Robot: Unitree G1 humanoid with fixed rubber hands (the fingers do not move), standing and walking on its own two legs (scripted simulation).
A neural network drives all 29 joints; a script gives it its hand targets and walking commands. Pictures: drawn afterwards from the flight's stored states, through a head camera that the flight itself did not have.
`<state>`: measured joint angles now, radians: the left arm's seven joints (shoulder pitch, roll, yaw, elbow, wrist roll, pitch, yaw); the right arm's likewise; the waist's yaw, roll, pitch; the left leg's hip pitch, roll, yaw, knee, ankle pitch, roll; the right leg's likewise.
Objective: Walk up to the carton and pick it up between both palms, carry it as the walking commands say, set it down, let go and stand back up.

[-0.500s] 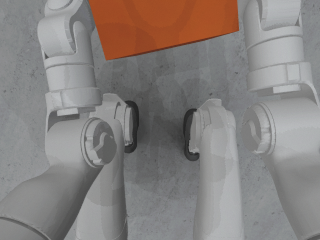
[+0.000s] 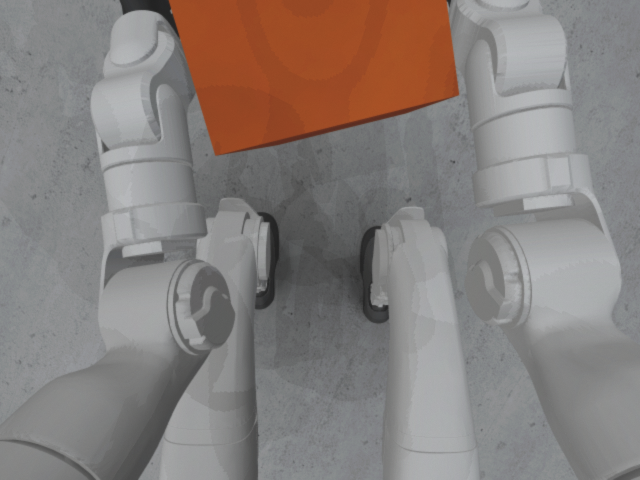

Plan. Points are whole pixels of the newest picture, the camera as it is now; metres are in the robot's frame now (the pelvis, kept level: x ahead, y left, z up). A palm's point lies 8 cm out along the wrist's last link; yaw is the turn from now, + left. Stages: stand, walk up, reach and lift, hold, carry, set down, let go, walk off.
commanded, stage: reach and lift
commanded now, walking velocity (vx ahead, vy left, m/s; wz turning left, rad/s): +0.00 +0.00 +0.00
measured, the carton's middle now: (320, 50) +0.51 +0.02 -0.14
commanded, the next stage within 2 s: none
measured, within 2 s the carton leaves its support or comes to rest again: neither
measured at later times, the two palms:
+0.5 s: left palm out of the picture +0.50 +0.17 +0.01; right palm out of the picture +0.54 -0.10 +0.02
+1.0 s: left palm out of the picture +0.48 +0.17 +0.10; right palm out of the picture +0.52 -0.10 +0.11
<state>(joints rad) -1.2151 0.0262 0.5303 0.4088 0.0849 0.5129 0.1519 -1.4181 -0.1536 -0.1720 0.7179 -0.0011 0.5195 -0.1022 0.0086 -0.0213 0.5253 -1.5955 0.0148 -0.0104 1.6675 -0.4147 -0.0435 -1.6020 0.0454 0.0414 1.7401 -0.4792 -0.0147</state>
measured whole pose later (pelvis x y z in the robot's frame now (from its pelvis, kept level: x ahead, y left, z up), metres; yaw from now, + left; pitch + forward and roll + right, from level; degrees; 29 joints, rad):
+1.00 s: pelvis +0.08 +0.00 +0.13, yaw -1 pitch +28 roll +2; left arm -0.71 -0.11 0.56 0.54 0.23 0.45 0.07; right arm -0.91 0.06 -0.26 0.85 -0.15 0.43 -0.08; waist 0.01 -0.02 -0.13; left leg -1.27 0.01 -0.02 1.16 -0.37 -0.04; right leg -1.27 0.05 0.05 1.22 -0.43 -0.01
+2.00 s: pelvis +0.12 +0.00 +0.24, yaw -1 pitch +7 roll +1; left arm -0.40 -0.20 0.51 0.37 0.23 0.57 0.03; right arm -0.57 0.14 -0.25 0.68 -0.16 0.49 -0.03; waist 0.01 0.01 -0.07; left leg -0.50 0.01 -0.03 0.58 -0.21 -0.04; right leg -0.49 0.03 0.05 0.62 -0.26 -0.01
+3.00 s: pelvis +0.12 +0.01 +0.25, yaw -1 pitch -2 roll +0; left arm -0.36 -0.18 0.36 0.28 0.23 0.73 0.05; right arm -0.43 0.16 -0.22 0.43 -0.18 0.69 -0.03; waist 0.01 0.01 -0.01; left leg -0.25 0.01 -0.03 0.46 -0.18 -0.04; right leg -0.24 0.02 0.05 0.49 -0.23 -0.01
